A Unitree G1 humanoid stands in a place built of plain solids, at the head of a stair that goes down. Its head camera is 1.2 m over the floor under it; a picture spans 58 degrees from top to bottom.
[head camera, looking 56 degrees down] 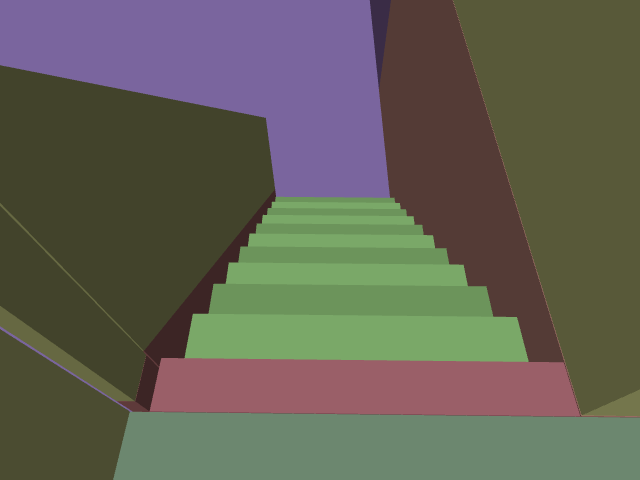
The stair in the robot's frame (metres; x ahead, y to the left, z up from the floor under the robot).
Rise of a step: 0.20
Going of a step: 0.22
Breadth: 1.14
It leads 1 degrees to the right of straight ahead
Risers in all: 11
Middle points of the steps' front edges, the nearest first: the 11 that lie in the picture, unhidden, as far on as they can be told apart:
0.40 -0.12 0.00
0.63 -0.12 -0.20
0.85 -0.12 -0.40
1.08 -0.13 -0.60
1.30 -0.13 -0.80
1.53 -0.13 -1.00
1.75 -0.13 -1.20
1.98 -0.14 -1.40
2.20 -0.14 -1.60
2.43 -0.14 -1.80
2.65 -0.14 -2.00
